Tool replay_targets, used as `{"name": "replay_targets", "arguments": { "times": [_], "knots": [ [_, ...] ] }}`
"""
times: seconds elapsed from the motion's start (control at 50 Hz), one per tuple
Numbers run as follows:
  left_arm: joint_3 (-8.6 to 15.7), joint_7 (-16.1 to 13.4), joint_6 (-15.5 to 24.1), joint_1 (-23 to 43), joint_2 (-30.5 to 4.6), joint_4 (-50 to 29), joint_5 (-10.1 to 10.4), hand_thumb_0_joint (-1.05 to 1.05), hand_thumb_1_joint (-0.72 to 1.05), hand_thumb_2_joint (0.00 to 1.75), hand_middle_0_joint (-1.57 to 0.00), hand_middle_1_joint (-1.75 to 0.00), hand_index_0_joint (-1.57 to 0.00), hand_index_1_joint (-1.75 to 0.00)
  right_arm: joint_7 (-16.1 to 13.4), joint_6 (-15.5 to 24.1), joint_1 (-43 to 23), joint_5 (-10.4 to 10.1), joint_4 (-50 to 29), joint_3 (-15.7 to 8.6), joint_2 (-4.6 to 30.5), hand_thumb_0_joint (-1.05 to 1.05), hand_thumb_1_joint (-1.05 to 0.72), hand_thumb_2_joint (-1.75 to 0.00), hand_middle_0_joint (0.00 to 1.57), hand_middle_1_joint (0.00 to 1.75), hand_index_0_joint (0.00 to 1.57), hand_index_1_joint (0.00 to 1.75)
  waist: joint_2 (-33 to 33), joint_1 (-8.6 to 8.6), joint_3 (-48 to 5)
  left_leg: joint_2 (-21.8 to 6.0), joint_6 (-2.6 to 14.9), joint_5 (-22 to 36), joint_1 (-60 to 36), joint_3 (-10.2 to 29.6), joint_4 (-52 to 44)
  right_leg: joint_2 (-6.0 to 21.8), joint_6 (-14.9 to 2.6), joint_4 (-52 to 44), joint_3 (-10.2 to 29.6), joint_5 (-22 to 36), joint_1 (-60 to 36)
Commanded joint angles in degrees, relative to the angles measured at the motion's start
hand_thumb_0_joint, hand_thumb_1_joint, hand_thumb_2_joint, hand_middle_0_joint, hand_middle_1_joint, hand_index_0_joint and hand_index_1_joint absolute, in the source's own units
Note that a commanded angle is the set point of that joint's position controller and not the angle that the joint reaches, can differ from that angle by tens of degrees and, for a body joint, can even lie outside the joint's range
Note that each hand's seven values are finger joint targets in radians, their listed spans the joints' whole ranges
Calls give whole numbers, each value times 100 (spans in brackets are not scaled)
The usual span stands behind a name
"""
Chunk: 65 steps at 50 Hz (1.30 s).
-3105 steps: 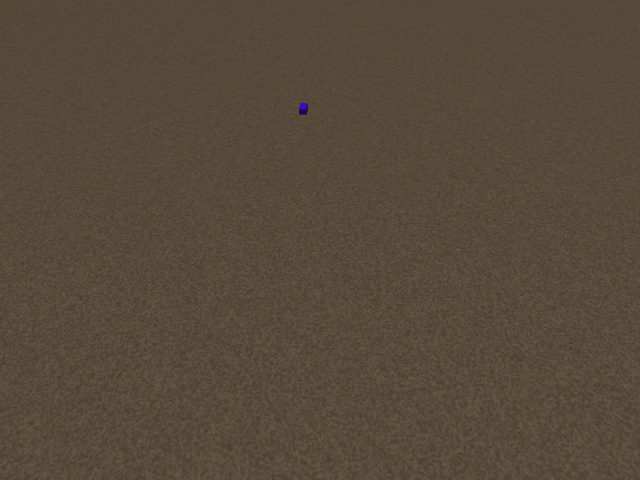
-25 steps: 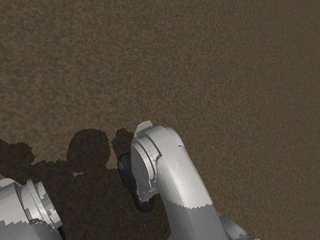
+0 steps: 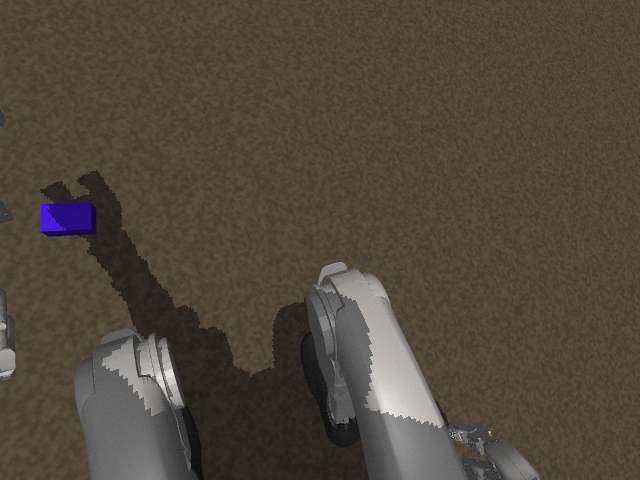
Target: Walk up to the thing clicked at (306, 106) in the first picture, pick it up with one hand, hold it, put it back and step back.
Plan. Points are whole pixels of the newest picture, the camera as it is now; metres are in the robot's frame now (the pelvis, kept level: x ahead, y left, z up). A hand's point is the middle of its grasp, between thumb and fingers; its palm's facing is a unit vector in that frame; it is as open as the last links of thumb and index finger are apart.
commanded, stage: withdraw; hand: left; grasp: from above
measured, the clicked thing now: (69, 219) +0.53 +0.24 -0.34
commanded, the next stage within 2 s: home in 0.42 s
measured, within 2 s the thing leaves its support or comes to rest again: neither
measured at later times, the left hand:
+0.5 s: hand (23, 184) +0.54 +0.25 -0.20, palm faces -0.34 -0.05 -0.94, open 12.2 cm
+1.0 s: hand out of the picture +0.41 +0.28 -0.05, palm faces -0.33 -0.42 -0.84, open 8.7 cm
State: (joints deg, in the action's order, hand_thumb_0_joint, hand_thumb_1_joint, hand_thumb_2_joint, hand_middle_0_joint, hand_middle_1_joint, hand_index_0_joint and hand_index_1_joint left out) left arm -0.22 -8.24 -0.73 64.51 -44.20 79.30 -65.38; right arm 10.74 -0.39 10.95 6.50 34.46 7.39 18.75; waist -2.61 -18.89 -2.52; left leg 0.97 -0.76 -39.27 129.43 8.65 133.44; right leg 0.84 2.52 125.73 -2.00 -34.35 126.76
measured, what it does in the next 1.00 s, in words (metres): rises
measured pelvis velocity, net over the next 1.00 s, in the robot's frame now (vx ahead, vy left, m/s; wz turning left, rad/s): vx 0.00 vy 0.00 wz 0.05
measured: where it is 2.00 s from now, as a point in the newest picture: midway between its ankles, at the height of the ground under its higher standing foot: (265, 445)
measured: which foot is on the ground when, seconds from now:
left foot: down 0.00-1.00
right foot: down 0.00-1.00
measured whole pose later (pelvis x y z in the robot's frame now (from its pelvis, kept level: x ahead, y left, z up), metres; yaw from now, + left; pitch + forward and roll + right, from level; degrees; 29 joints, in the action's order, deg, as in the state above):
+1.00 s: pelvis +0.00 +0.00 +0.06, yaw +3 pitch +35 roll -7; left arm 2.1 -4.1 -0.3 32.9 -31.9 42.4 -43.8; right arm 6.1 -3.8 10.7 1.5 35.1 -1.5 18.4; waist -2.7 -7.5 -9.8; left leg 1.0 -0.2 -38.3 119.1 6.3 121.8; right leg 2.1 3.1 115.6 -0.9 -34.4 116.7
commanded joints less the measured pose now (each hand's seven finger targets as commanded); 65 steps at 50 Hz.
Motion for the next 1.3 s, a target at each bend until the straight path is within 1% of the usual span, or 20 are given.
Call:
{"name": "replay_targets", "arguments": {
  "times": [0.0, 0.12, 0.2, 0.36, 0.44, 0.52, 0.58, 0.64, 0.66, 0.68, 0.7, 0.72, 0.76, 0.82, 0.9, 0.94, 0.98, 1.14, 1.2, 1.28],
  "knots": [
    [78, 183, 535, 1565, -1060, -735, -125, 0, -22, 77, -36, -70, -35, -71, -335, -158, 1241, 22, -101, -502, 1450, 0, -90, -90, 20, 30, 20, 30, -740, -280, -2891, 126, 209, 588, -1679, -615, -1305, -232, -545, -1339, -576, 294, -2250],
    [172, -168, 1330, 1937, -1550, -1015, -383, 0, -19, 74, -38, -68, -37, -68, -543, -153, 1149, 118, -80, -359, 1411, 0, -90, -90, 20, 30, 20, 30, -1153, -126, -3395, 116, 195, 501, -1821, -688, -1110, -228, -482, -1159, -533, 142, -2262],
    [27, -785, 1562, 2355, -1336, -658, -564, 0, -22, 76, -34, -72, -34, -71, -559, -31, 1131, 205, 27, -297, 1457, 0, -90, -90, 20, 30, 20, 30, -1434, -345, -3302, 91, 165, 317, -2016, -538, -1055, -268, -486, -925, -701, 89, -1783],
    [419, -1880, 1097, 2944, -1708, -211, -1012, 0, -21, 73, -36, -68, -36, -68, -461, 376, 1401, 364, 282, -336, 1640, 0, -91, -90, 20, 30, 20, 30, -2607, -425, -3921, 52, 57, 1070, -2959, -484, -1031, -181, -496, -379, -895, 1060, -1386],
    [584, -1868, 666, 2792, -1853, -545, -901, 0, -12, 81, -27, -66, -28, -68, -349, 428, 1376, 297, 233, -381, 1571, 0, -88, -90, 20, 30, 20, 30, -2912, -206, -4524, 52, 66, 1441, -3215, -584, -1008, -167, -524, -302, -808, 1368, -1529],
    [611, -1478, 296, 1938, -1750, -793, -629, 0, -12, 81, -26, -63, -27, -65, -223, 353, 1448, 169, 235, -487, 1487, 0, -89, -90, 20, 30, 20, 30, -2661, 28, -4749, 71, 125, 1645, -3053, -674, -1141, -202, -508, -479, -735, 1463, -2025],
    [735, -1034, 165, 1301, -1673, -908, -335, 0, -20, 74, -33, -71, -33, -71, -187, 214, 1466, 95, 119, -598, 1543, 0, -90, -89, 20, 30, 20, 30, -2054, 94, -4334, 99, 172, 1674, -2572, -690, -1176, -205, -528, -680, -700, 1426, -2217],
    [832, -521, 233, 820, -1445, -1258, -79, 0, 4, 80, -21, -47, -19, -48, -229, 20, 1668, 44, 99, -729, 1573, 0, -89, -90, 20, 30, 20, 30, -1647, 52, -4028, 91, 173, 1719, -2455, -660, -1230, -181, -548, -922, -677, 1391, -2411],
    [918, -372, 284, 735, -1543, -1564, 9, 0, 12, 77, -20, -41, -18, -42, -254, -43, 1670, 13, 37, -784, 1583, 0, -89, -90, 20, 30, 20, 30, -1530, 173, -4215, 96, 182, 1656, -2509, -661, -1303, -182, -562, -1003, -652, 1311, -2567],
    [509, -172, 351, 765, -952, -1995, 158, 0, 20, 77, -19, -37, -18, -38, -257, -47, 1521, -57, -184, -798, 1503, 0, -89, -90, 20, 30, 20, 30, -1612, 210, -4291, 116, 153, 1685, -2688, -679, -1369, -153, -587, -1110, -619, 1295, -2556],
    [883, -98, 386, 378, -1365, -2232, 258, 0, 28, 73, -18, -33, -17, -33, -280, -103, 1638, -81, -93, -919, 1568, 0, -90, -90, 20, 30, 20, 30, -1638, 371, -4457, 94, 140, 1726, -2885, -673, -1493, -141, -575, -1178, -610, 1281, -2670],
    [937, -13, 440, 290, -1363, -2720, 448, 0, 36, 76, -18, -32, -18, -33, -291, -143, 1684, -111, -142, -1022, 1575, 0, -90, -90, 20, 30, 20, 30, -1669, 480, -4763, 91, 118, 1767, -3075, -696, -1571, -127, -578, -1248, -577, 1287, -2834],
    [537, 172, 538, 109, -610, -3528, 808, 0, 52, 74, -17, -26, -17, -26, -300, -176, 1479, -224, -230, -1126, 1421, 0, -90, -90, 20, 30, 20, 30, -1861, 679, -4975, 138, 75, 1575, -3370, -660, -1873, -83, -630, -1360, -537, 1059, -2579],
    [904, 138, 474, -496, -729, -4370, 1351, 0, 74, 81, -18, -27, -18, -27, -382, -240, 1261, -369, -316, -1265, 1366, 0, -90, -90, 20, 30, 20, 30, -1762, 911, -4868, 134, 76, 1151, -3750, -415, -2387, -53, -588, -1613, -483, 802, -2518],
    [479, 207, 212, -1287, 240, -4713, 2107, 0, 88, 89, -20, -29, -20, -30, -474, -230, 872, -498, -340, -1317, 1060, 0, -90, -90, 20, 30, 20, 30, -1242, 888, -4291, 41, 191, 98, -3741, -258, -3094, -103, -451, -2056, -404, 320, -2663],
    [527, 233, 66, -1665, 231, -5011, 2454, 0, 90, 90, -20, -30, -20, -30, -546, -177, 694, -548, -340, -1332, 1001, 0, -90, -90, 20, 30, 20, 30, -1067, 1014, -4135, 7, 221, -121, -3830, -309, -3379, -107, -414, -2344, -355, 209, -3027],
    [307, 318, -54, -1778, 524, -5461, 2749, 0, 90, 90, -20, -30, -20, -30, -627, -119, 526, -607, -397, -1336, 946, 0, -90, -90, 20, 30, 20, 30, -1154, 1043, -4313, -23, 200, 35, -4227, -305, -3640, -94, -408, -2503, -329, 358, -3278],
    [256, 295, -637, -3296, 1197, -6165, 3914, 0, 90, 90, -20, -30, -20, -30, -1030, 216, -46, -785, -571, -1197, 655, 0, -90, -90, 20, 30, 20, 30, -688, 1169, -3657, -49, 169, 106, -5147, -367, -4573, -55, -390, -3621, -203, 289, -4207],
    [459, 253, -858, -3994, 1218, -6399, 4359, 0, 90, 90, -20, -30, -20, -30, -1160, 350, -234, -830, -652, -1121, 530, 0, -90, -90, 20, 30, 20, 30, -508, 1317, -3575, -57, 169, 362, -5507, -409, -4850, -46, -383, -4015, -138, 398, -4764],
    [441, 249, -1120, -4794, 1536, -6802, 4998, 0, 90, 90, -20, -30, -20, -30, -1278, 489, -366, -866, -853, -1049, 367, 0, -90, -90, 20, 30, 20, 30, -268, 1302, -3325, -57, 207, 474, -5819, -515, -5241, -57, -354, -4646, -14, 425, -5528]
  ]
}}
